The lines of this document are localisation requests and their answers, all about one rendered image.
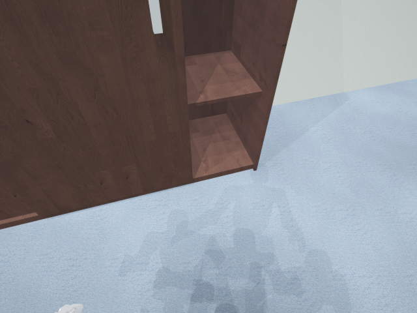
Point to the wardrobe door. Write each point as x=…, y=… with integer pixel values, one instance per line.
x=11, y=204
x=93, y=104

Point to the handle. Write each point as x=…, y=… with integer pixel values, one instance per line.
x=155, y=16

